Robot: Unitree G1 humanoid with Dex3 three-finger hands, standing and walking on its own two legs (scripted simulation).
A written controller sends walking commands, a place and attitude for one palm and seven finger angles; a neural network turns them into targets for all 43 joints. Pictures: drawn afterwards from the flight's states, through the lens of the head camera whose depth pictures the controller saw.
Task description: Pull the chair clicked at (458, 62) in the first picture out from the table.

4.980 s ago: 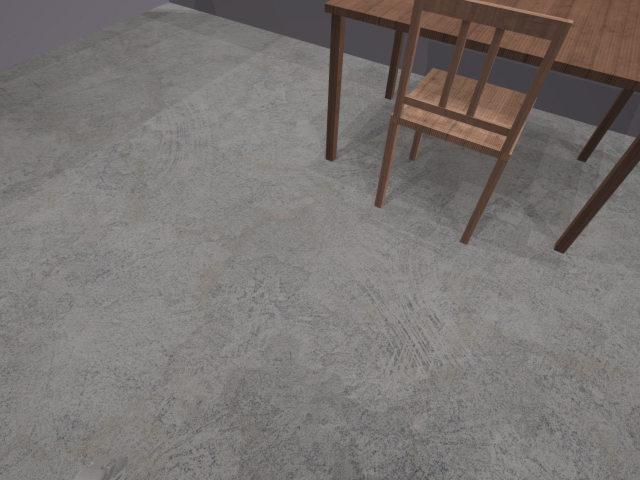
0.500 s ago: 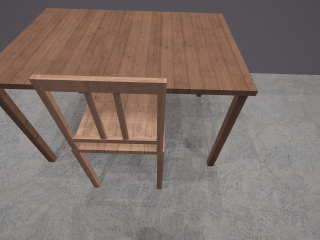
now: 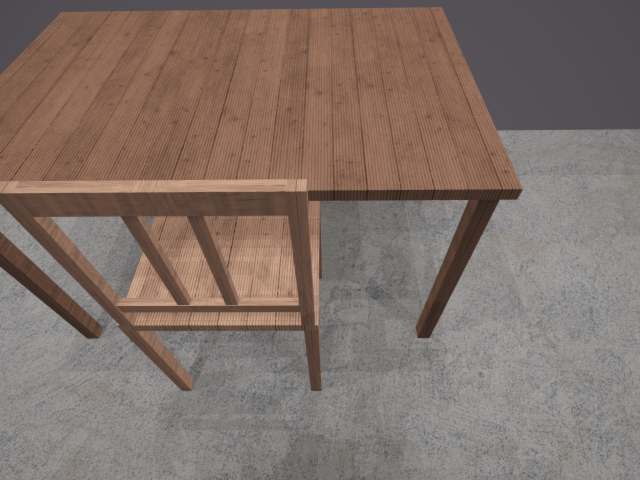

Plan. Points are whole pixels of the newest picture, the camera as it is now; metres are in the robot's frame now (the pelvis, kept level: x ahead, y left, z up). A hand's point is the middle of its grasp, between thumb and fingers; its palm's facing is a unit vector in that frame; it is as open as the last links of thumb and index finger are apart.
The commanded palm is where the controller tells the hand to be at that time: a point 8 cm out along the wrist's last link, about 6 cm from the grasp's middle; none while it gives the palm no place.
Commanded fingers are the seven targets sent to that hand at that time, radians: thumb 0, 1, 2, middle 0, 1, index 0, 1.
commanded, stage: come to a stop and stand still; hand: left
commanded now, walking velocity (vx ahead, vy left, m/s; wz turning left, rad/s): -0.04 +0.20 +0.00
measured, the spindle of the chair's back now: (161, 263) +0.44 +0.31 -0.07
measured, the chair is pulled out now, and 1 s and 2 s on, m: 0.00 0.00 0.00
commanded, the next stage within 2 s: look again from close up in 0.76 s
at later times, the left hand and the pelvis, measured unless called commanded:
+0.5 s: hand out of the picture -0.02 +0.22 -0.17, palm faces +0.09 -0.98 -0.20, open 7.4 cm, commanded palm none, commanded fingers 0.00 0.90 0.90 -0.20 -0.30 -0.20 -0.30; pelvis -0.04 +0.03 +0.01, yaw +1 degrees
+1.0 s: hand out of the picture -0.07 +0.21 -0.17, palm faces +0.02 -0.98 -0.19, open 7.4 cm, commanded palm none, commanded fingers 0.00 0.90 0.90 -0.20 -0.30 -0.20 -0.30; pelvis -0.06 +0.04 +0.01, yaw +1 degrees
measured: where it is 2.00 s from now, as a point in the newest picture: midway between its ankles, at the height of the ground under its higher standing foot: outside the picture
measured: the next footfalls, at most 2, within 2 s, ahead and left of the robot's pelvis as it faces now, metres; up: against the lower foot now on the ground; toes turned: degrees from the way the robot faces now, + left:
left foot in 0.40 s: +0.00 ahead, +0.15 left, +0.00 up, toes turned +4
